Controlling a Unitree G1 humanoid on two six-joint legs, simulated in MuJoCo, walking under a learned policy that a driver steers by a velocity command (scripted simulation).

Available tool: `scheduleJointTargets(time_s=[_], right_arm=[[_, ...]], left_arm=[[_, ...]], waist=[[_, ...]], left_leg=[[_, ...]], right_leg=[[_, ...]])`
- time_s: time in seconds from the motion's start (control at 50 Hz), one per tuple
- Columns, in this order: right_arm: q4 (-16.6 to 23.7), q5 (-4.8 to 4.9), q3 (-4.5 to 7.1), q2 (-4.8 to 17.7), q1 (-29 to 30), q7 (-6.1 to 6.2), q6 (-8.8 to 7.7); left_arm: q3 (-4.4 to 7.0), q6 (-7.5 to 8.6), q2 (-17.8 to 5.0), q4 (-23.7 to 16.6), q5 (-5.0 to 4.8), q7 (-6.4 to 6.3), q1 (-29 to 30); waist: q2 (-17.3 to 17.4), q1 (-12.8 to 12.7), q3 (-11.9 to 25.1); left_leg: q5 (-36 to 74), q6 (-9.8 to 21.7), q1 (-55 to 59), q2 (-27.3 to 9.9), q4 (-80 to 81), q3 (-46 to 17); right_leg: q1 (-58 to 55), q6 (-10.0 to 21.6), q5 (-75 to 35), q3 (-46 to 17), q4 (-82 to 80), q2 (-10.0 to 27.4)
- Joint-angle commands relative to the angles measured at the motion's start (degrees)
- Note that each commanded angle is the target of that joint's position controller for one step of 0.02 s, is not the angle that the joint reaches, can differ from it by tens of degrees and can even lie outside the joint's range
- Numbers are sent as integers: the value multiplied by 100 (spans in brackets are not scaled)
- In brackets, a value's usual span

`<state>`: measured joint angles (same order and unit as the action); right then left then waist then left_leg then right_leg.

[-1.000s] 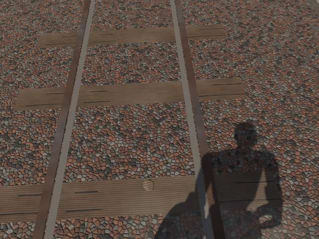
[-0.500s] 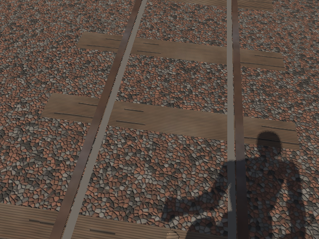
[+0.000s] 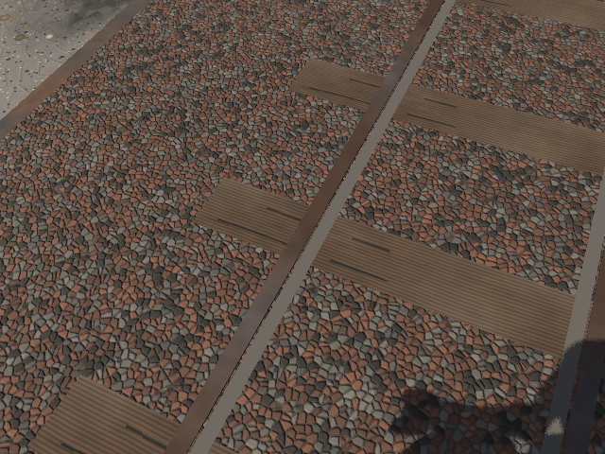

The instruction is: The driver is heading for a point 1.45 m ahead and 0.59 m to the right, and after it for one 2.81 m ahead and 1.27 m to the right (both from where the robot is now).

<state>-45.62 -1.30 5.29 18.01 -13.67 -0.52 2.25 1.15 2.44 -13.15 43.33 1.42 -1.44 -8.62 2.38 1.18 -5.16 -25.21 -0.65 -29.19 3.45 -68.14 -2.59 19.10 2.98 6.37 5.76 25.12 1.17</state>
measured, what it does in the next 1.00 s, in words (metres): steps on the spot, turning right: left foot, then right foot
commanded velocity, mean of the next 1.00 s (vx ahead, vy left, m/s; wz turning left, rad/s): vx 0.03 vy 0.00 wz -0.35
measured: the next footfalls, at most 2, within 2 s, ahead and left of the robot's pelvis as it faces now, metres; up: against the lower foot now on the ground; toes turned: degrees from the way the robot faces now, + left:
left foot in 0.22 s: +0.06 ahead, +0.12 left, +0.00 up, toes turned -3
right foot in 0.54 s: +0.00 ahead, -0.09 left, +0.00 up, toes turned -14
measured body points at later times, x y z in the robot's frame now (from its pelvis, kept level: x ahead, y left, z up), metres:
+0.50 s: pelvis +0.00 +0.00 +0.00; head +0.02 -0.01 +0.45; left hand +0.13 +0.26 -0.13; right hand +0.09 -0.28 -0.12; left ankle +0.02 +0.12 -0.74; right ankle -0.03 -0.08 -0.72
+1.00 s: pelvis -0.01 +0.00 +0.00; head +0.01 -0.02 +0.45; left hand +0.20 +0.21 -0.11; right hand -0.01 -0.31 -0.11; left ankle +0.06 +0.11 -0.71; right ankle -0.03 -0.08 -0.74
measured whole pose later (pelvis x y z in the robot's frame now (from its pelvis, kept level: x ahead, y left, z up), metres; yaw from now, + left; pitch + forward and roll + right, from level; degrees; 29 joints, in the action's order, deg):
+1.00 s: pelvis -0.01 +0.00 +0.00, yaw -28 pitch +1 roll +1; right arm -42.4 -1.0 2.4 16.6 -9.4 1.1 2.5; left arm 4.1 -3.0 -17.1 41.2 1.3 0.4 -15.1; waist -0.2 -1.6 -2.7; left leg -22.9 -1.3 -22.4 1.6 -43.8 -3.0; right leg 14.4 4.4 11.4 -11.0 26.1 -8.0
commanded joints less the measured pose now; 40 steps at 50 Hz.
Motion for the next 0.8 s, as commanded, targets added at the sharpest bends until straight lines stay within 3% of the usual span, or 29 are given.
scheduleJointTargets(time_s=[0.02, 0.1, 0.14, 0.18, 0.2, 0.22, 0.24, 0.26, 0.28, 0.3, 0.32, 0.36, 0.42, 0.46, 0.5, 0.52, 0.54, 0.56, 0.58, 0.6, 0.62, 0.64, 0.68, 0.74, 0.8], right_arm=[[160, -45, -15, 60, -775, -47, 108], [155, -46, -243, -195, -420, -28, 158], [150, -36, -278, -100, -249, 46, 137], [95, -36, -274, 31, -411, 134, 44], [121, -64, -254, 230, -428, 186, -39], [206, -155, -228, 547, -499, 249, -120], [222, -19, -79, 1002, 7, 269, -96], [335, -53, -117, 706, 239, 274, -139], [363, -58, -176, 497, 400, 295, -172], [389, -52, -214, 373, 530, 314, -170], [388, -19, -234, 295, 575, 345, -189], [378, 5, -234, 219, 493, 359, -191], [295, -1, -161, 332, 265, 339, -166], [264, -20, -80, 504, 222, 291, -140], [264, 6, -18, 627, 325, 253, -107], [240, 29, 5, 647, 332, 242, -98], [211, 8, 1, 530, 153, 215, -98], [573, 1, -139, 20, 172, 190, -67], [684, -26, -156, 140, 768, 282, 22], [650, 29, -136, 193, 758, 276, 57], [558, 89, -120, 237, 676, 239, 32], [515, 67, -90, 325, 609, 215, -5], [409, -32, -60, 406, 368, 151, -16], [467, 6, -90, 305, 398, 126, 9], [562, 1, -105, 323, 550, 158, 32]], left_arm=[[170, 63, -710, -195, 26, 10, -246], [102, 2, -606, -55, 25, 116, -166], [156, -83, -792, 61, 25, 190, -385], [235, -199, -1026, 88, -62, 233, -443], [245, -217, -984, 108, -74, 250, -622], [155, -196, -579, -36, -97, 287, -681], [102, -213, -308, -138, -176, 239, -729], [222, -301, -702, -50, -97, 199, -565], [317, -370, -776, -23, -122, 199, -643], [369, -427, -795, 66, -112, 183, -851], [396, -468, -769, 94, -67, 174, -984], [370, -485, -602, 100, -23, 177, -1038], [307, -524, -439, -118, -72, 247, -657], [317, -549, -509, -246, -115, 280, -581], [323, -526, -513, -267, -125, 299, -746], [319, -476, -513, -246, -97, 280, -867], [382, -399, -796, -259, -15, 236, -908], [606, -327, -1791, -401, 2, 218, -970], [662, -327, -1830, -240, -56, 226, -1575], [589, -352, -1541, -216, -66, 202, -1456], [519, -395, -1299, -286, -91, 166, -1007], [478, -430, -1178, -379, -112, 136, -640], [447, -440, -1073, -471, -148, 125, -512], [493, -413, -1189, -439, -156, 134, -731], [514, -432, -1242, -441, -116, 116, -861]], waist=[[-909, 144, 1080], [-1180, 70, 986], [-1246, -67, 851], [-1019, 87, 653], [-756, 74, 620], [109, 13, 800], [1305, -227, 479], [922, -40, 321], [764, -166, 274], [584, -293, 281], [625, -374, 366], [528, -321, 551], [693, -53, 691], [832, 20, 771], [740, -127, 803], [542, -260, 798], [-187, -256, 767], [-1941, -121, 653], [-1511, -627, 688], [-997, -452, 531], [-762, -257, 341], [-810, -117, 313], [-866, -84, 617], [-717, -168, 715], [-870, -288, 631]], left_leg=[[250, 0, 450, -69, 270, -116], [465, 83, 1296, -217, 2297, 161], [422, 87, 1579, -119, 3059, 376], [994, 205, 2205, -71, 4280, 449], [1235, 313, 2564, -417, 4748, 34], [880, 524, 2821, -1608, 5355, -1160], [1124, 1052, 1777, -2314, 5619, -1714], [1285, 1276, 1307, -2287, 5579, -1472], [1938, 1335, 1272, -2147, 5507, -1176], [2670, 1286, 1307, -1968, 5380, -773], [3227, 1229, 1520, -1872, 5234, -470], [3877, 1195, 2073, -1763, 4919, -138], [3847, 1196, 2413, -1871, 4651, -38], [3851, 1182, 2452, -1994, 4495, -81], [3665, 1008, 2297, -1975, 4157, 44], [3182, 748, 2009, -1863, 3816, 249], [2078, 357, 1417, -1549, 2996, 601], [-532, -170, -213, -516, 1695, 1146], [-1268, -107, -448, -317, 856, 358], [-920, -66, -503, -433, 448, 106], [-382, -27, -494, -523, 481, 9], [-2, -14, -517, -554, 620, -11], [370, -79, -336, -444, 503, 67], [493, -168, -441, -401, 760, 30], [462, -214, -520, -368, 1249, -22]], right_leg=[[-398, 1074, -2450, -1030, -850, 1459], [-56, 869, -704, -945, -1075, 1099], [-77, 852, -107, -1224, -983, 1046], [256, 640, 172, -1457, -728, 994], [538, 358, 339, -1542, -617, 924], [776, 37, 924, -1216, 147, 541], [785, -150, 1881, -314, 775, -344], [506, -166, 2232, -546, 1877, -251], [624, -131, 2257, -591, 2615, -351], [646, -151, 2199, -619, 3107, -332], [723, -167, 2091, -605, 3305, -273], [838, -281, 2071, -483, 3138, -216], [573, -326, 2108, -346, 2234, -144], [282, -269, 2118, -222, 1740, -182], [-197, -161, 1618, -37, 896, -280], [-642, -91, 881, -57, 115, -339], [-1135, 22, 320, -912, -591, 37], [-1658, 661, -2052, -3299, -731, 1787], [-1436, 1375, -2937, -3488, -706, 2121], [-1339, 1451, -2590, -3062, -651, 1831], [-1159, 1245, -1958, -2647, -707, 1433], [-1185, 1011, -1631, -2424, -739, 1115], [-1342, 942, -1974, -2214, -685, 864], [-1567, 977, -1768, -2343, -666, 846], [-1596, 1030, -1194, -2642, -689, 833]])
Over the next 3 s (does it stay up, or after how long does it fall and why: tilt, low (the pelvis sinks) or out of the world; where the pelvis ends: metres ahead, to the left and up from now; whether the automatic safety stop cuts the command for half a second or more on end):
stays up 0.13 -0.13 0.01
